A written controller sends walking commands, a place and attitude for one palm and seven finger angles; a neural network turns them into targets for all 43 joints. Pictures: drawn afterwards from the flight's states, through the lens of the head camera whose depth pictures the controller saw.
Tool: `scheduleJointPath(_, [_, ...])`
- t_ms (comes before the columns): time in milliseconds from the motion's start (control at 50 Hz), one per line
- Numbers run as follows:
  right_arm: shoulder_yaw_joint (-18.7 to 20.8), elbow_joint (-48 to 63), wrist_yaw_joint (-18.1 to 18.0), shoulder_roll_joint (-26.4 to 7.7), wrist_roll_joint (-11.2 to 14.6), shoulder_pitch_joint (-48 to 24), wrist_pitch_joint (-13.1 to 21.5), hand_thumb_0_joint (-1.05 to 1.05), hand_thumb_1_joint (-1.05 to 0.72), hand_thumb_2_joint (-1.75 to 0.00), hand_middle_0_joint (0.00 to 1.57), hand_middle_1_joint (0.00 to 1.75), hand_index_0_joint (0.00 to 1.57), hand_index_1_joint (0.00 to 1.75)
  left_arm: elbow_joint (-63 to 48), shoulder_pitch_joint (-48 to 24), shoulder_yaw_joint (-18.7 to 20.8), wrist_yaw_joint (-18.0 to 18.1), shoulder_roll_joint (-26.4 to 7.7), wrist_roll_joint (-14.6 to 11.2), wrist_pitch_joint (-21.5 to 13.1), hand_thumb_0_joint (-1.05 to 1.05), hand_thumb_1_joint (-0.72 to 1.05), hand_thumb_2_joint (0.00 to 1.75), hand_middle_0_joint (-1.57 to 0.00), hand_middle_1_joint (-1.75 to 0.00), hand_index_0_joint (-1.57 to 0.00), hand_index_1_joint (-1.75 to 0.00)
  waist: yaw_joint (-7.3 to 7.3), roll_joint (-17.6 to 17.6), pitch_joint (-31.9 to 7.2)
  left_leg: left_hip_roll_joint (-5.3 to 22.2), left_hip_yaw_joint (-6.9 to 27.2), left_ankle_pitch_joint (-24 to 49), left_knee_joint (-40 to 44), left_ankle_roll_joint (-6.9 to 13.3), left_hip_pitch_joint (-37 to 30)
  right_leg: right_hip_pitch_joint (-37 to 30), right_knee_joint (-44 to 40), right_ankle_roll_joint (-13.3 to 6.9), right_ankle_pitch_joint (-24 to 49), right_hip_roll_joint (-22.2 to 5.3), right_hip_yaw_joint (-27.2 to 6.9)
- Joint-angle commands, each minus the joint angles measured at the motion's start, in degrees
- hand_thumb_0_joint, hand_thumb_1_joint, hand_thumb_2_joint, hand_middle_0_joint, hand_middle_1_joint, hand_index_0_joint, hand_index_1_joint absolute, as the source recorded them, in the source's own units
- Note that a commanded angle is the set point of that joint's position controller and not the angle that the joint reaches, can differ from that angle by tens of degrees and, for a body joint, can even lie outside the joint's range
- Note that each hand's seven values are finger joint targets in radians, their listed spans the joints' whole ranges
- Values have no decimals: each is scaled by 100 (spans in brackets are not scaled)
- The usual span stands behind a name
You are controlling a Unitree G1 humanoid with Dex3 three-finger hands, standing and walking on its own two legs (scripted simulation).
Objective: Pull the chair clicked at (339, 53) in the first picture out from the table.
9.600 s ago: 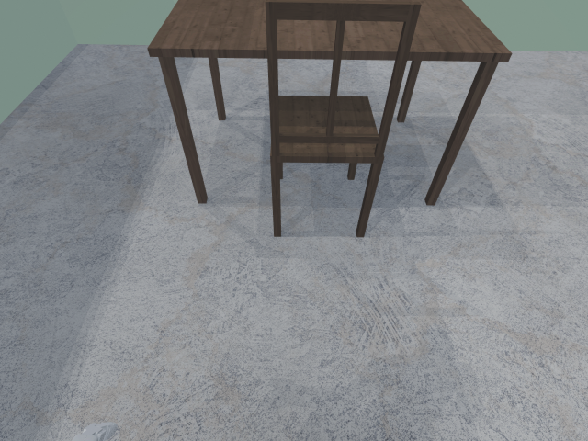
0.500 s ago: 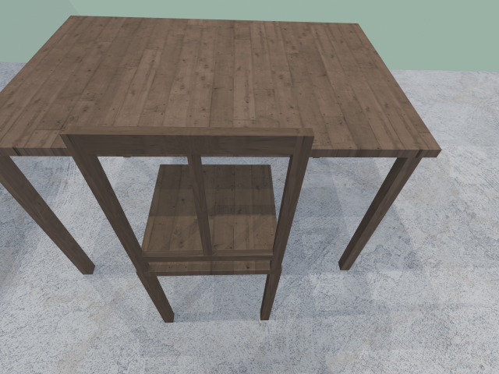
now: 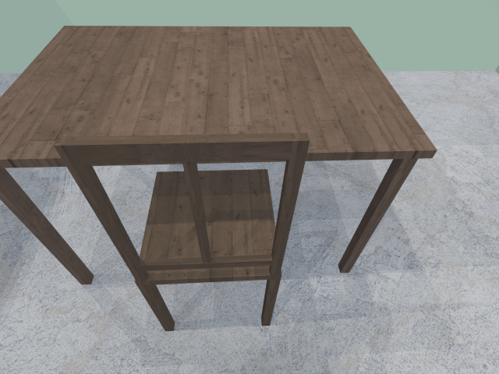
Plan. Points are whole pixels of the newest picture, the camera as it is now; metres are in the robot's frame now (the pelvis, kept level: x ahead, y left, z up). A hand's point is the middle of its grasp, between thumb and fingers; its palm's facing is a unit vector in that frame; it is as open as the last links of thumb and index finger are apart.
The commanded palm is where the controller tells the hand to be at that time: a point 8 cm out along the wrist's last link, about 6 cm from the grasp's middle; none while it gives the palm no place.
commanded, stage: look again from close up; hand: left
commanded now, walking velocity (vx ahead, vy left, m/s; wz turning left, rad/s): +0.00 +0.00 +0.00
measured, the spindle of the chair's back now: (199, 219) +0.42 +0.13 -0.06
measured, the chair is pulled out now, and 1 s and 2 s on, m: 0.00 0.00 0.00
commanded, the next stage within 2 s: raise the hand toward the chair's back in 0.36 s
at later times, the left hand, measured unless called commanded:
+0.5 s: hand out of the picture -0.01 +0.14 -0.17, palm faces +0.07 -0.98 -0.18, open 7.4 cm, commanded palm +0.10 +0.19 -0.07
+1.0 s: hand out of the picture +0.14 +0.14 -0.07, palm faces +0.27 -0.96 -0.07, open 10.3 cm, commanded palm +0.13 +0.19 -0.06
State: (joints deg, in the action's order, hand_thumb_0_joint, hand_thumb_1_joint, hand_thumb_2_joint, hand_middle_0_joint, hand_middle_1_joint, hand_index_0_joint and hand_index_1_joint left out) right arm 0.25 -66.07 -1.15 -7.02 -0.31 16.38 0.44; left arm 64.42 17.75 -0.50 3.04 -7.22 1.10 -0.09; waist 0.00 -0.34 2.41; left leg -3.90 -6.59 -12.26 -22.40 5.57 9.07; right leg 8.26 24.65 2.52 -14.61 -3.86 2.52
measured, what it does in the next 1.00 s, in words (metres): lowers itself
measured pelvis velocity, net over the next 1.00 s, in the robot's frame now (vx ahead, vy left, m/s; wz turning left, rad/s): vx -0.02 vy -0.08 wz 0.07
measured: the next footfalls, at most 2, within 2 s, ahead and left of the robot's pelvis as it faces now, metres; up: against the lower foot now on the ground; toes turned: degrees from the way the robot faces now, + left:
none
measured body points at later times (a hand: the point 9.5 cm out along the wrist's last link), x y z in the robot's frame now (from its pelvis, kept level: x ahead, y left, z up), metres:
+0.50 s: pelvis +0.00 -0.02 +0.00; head +0.02 -0.02 +0.45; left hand -0.01 +0.19 -0.16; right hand -0.01 -0.23 -0.16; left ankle +0.01 +0.05 -0.74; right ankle -0.02 -0.15 -0.74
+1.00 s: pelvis -0.02 -0.08 -0.10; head +0.04 -0.06 +0.34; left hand +0.12 +0.19 -0.06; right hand +0.24 -0.29 -0.14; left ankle +0.01 +0.05 -0.74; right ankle -0.01 -0.14 -0.74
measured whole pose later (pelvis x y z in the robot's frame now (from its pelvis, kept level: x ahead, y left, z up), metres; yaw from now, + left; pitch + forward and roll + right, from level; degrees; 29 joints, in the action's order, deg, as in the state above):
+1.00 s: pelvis -0.02 -0.08 -0.10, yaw +4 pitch +15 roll -1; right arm 2.9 -28.9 -1.5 -13.5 0.4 5.5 11.8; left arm 1.8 30.5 9.7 -8.7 -10.6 -13.4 -32.7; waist -2.3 -1.3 -8.8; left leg 2.0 1.3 -29.9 -69.9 -0.9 55.1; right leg 50.7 68.7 -5.7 -33.5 0.6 9.7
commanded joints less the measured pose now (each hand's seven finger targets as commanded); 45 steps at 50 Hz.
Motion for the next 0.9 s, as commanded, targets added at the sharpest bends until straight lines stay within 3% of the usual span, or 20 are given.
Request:
scheduleJointPath(0, [81,110,-62,-585,3,408,88,0,-90,-90,20,30,20,30,-54,563,90,8,-423,-11,-56,0,90,90,-20,-30,-20,-30,-26,75,288,1042,1162,411,725,-291,-3,426,-308,-296,456,-274,-284])
scheduleJointPath(420, [57,94,-66,-517,13,483,70,0,-90,-90,20,30,20,30,-38,645,84,12,-391,-16,-80,0,90,90,-20,-30,-20,-30,-3,-20,295,985,1034,489,506,-274,-62,516,-389,-354,502,-273,-409])
scheduleJointPath(440, [0,578,-25,-795,14,199,170,0,-90,-90,20,30,20,30,16,593,23,178,-613,82,-231,0,90,90,-20,-30,-20,-30,-9,-707,357,1143,1090,2342,-529,-371,579,387,-165,-297,1744,-326,-359])
scheduleJointPath(460, [226,2632,-207,-1865,207,305,926,0,-90,-90,20,30,20,30,-8700,-3209,372,193,-1519,-940,-1347,0,88,89,-20,-30,-20,-30,657,639,-2640,674,1084,2209,-179,-595,-1548,557,415,-315,1350,303,103])
scheduleJointPath(480, [8,2268,-359,-1362,215,-152,1421,0,-90,-90,20,30,20,30,-8595,-2508,703,543,-1922,-717,-1222,0,85,88,-20,-29,-20,-29,385,1245,-2431,891,943,1868,8,-719,-1563,930,964,-320,25,364,82])
scheduleJointPath(500, [31,2406,-279,-1174,245,-230,1763,0,-90,-90,20,30,20,30,-7238,5,-11,635,-599,-685,-544,0,83,87,-19,-29,-19,-29,255,990,-1560,915,1299,1138,437,-833,-839,1584,1387,-406,-782,412,177])
scheduleJointPath(520, [25,2195,-260,-1127,321,-204,1831,0,-90,-90,20,30,20,30,-6320,643,-614,638,323,-843,-195,0,81,86,-19,-29,-19,-29,266,628,-595,709,1258,544,312,-725,55,1745,1420,-376,-694,318,202])
scheduleJointPath(540, [128,2497,-251,-1339,344,-199,1897,0,-90,-90,20,30,20,30,-6999,273,-553,546,196,-1061,-453,0,78,85,-19,-28,-19,-28,265,721,-303,615,1232,60,-77,-624,442,1678,1116,-366,-524,287,275])
scheduleJointPath(560, [182,2638,-231,-1507,236,-309,1960,0,-90,-90,20,30,20,30,-6983,78,-174,499,-272,-975,-725,0,76,84,-19,-28,-19,-28,342,583,-299,516,1228,-483,-510,-568,897,1786,858,-375,-472,308,300])
scheduleJointPath(580, [229,2836,-195,-1562,174,-331,1958,0,-90,-90,20,30,20,30,-6705,235,201,418,-520,-978,-995,0,74,83,-18,-27,-18,-27,408,-13,-295,396,1199,-793,-900,-529,1337,1955,806,-386,-568,332,360])
scheduleJointPath(600, [261,2926,-168,-1566,94,-428,1906,0,-90,-90,20,30,20,30,-6157,131,140,230,-282,-977,-1369,0,71,82,-18,-27,-18,-27,500,-1058,-120,381,1158,-985,-1376,-503,1872,2535,995,-375,-947,365,390])
scheduleJointPath(620, [334,3059,-137,-1525,62,-581,1899,0,-90,-90,20,30,20,30,-5417,818,261,-58,1,-1106,-1797,0,69,81,-18,-27,-18,-27,297,-1691,-82,399,1031,-1036,-1825,-518,2379,3052,1302,-382,-1361,388,390])
scheduleJointPath(640, [387,3264,-76,-1503,36,-745,1905,0,-90,-90,20,30,20,30,-5244,1337,367,-417,111,-1267,-2277,0,67,80,-18,-26,-18,-26,38,-1919,-373,351,910,-1063,-2169,-553,2868,3260,1619,-390,-1593,371,312])
scheduleJointPath(660, [459,3444,5,-1465,33,-842,1895,0,-90,-90,20,30,20,30,-5288,1829,597,-800,59,-1441,-2765,0,64,79,-17,-26,-17,-26,-213,-1719,-780,317,809,-901,-2448,-593,3169,3220,1948,-427,-1459,382,212])
scheduleJointPath(680, [514,3549,141,-1422,92,-901,1857,0,-90,-90,20,30,20,30,-5132,2298,998,-1164,-241,-1519,-3170,0,62,78,-17,-26,-17,-26,-413,-1105,-1038,266,728,-642,-2649,-650,3291,3040,2200,-497,-1049,351,93])
scheduleJointPath(700, [522,3714,234,-1430,109,-1010,1828,0,-90,-90,20,30,20,30,-5272,2203,1097,-1555,-356,-1621,-3580,0,60,77,-17,-25,-17,-25,-401,-575,-1279,248,678,-473,-2923,-671,3444,3054,2538,-524,-642,321,18])
scheduleJointPath(760, [557,4321,249,-1420,192,-1284,1531,0,-90,-90,20,30,20,30,-5738,2007,1402,-1750,-782,-1542,-3412,0,53,74,-16,-24,-16,-24,-507,-83,-1747,177,393,-422,-3296,-545,3821,2912,2877,-491,-306,278,-247])
scheduleJointPath(820, [552,4604,93,-1269,166,-1189,1314,0,-90,-90,20,30,20,30,-7255,1130,1676,-1402,-1146,-1613,-3233,0,46,71,-16,-23,-16,-23,-352,307,-2195,223,438,-554,-3576,-451,3843,2862,2759,-422,-579,240,-658])
scheduleJointPath(860, [533,4530,-8,-1158,111,-920,1269,0,-90,-90,20,30,20,30,-8143,643,1671,-1067,-1179,-1552,-3511,0,41,69,-15,-22,-15,-22,-142,544,-2447,329,563,-296,-3786,-399,3667,2940,2856,-398,-174,272,-723])
scheduleJointPath(880, [508,4437,-51,-1167,77,-789,1259,0,-90,-90,20,30,20,30,-8447,272,1582,-989,-1237,-1506,-3684,0,39,68,-15,-22,-15,-22,69,376,-2428,379,636,-303,-3944,-374,3770,3133,2920,-343,-71,311,-745])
